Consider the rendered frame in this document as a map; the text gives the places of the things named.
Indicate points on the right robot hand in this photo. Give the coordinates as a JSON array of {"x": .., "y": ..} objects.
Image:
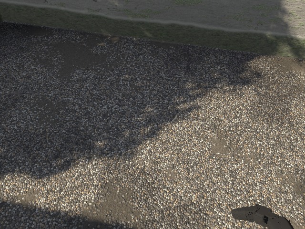
[{"x": 263, "y": 216}]

